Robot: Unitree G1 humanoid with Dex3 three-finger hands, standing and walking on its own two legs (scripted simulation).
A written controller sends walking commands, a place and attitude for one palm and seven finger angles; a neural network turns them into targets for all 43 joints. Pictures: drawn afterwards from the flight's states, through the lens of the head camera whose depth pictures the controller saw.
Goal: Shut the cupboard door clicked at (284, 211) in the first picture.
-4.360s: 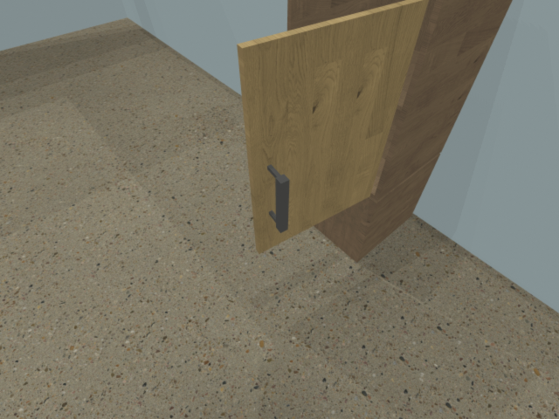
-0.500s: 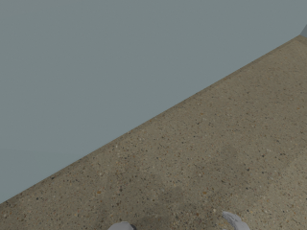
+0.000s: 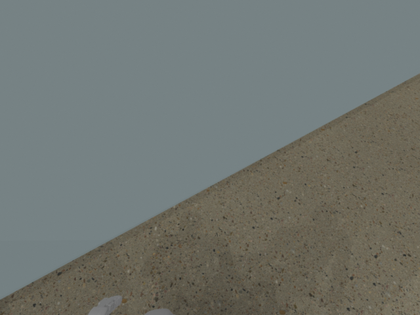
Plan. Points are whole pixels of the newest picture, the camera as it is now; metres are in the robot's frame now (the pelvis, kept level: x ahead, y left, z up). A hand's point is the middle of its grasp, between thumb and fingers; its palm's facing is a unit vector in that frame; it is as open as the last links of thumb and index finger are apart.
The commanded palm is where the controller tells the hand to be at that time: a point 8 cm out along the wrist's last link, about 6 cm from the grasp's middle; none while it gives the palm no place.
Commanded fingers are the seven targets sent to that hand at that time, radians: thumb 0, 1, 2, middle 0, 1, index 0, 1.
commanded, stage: turn to face it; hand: left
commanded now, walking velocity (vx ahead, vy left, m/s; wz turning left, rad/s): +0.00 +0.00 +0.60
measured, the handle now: out of the picture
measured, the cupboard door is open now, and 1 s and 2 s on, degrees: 81 81 81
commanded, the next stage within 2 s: none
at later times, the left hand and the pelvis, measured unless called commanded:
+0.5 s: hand out of the picture +0.10 +0.20 -0.15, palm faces +0.30 -0.90 -0.32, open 7.3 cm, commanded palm none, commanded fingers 0.00 0.90 0.90 -0.20 -0.30 -0.20 -0.30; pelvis +0.07 -0.04 +0.00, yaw +18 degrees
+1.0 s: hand out of the picture +0.01 +0.18 -0.17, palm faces +0.61 -0.76 -0.24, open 7.4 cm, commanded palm none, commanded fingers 0.00 0.90 0.90 -0.20 -0.30 -0.20 -0.30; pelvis +0.08 -0.03 +0.00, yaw +37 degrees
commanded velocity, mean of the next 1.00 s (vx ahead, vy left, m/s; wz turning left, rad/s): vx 0.00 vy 0.00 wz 0.60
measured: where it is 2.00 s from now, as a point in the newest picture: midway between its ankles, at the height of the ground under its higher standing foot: outside the picture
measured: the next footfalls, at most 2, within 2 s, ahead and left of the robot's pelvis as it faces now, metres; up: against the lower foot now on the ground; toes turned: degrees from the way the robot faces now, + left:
left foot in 0.10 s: +0.09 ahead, +0.12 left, +0.00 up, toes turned +11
right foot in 0.42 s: +0.14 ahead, -0.14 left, +0.00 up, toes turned +12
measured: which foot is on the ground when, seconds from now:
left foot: up 0.00-0.08, down 0.10-0.42, up 0.44-0.80, down 0.82-1.00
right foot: down 0.00-0.10, up 0.12-0.40, down 0.42-0.82, up 0.84-1.00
